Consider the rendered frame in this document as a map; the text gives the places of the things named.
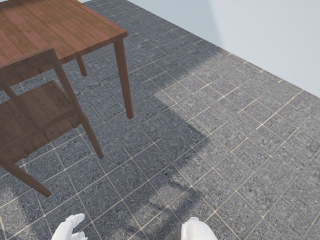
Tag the chair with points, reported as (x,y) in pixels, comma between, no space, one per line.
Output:
(34,118)

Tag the right robot shin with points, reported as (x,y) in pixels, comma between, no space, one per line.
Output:
(193,218)

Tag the right robot thigh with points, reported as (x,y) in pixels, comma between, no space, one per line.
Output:
(196,230)

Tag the left robot hand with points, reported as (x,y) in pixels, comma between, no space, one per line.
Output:
(65,229)

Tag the table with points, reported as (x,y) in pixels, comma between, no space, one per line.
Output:
(69,26)

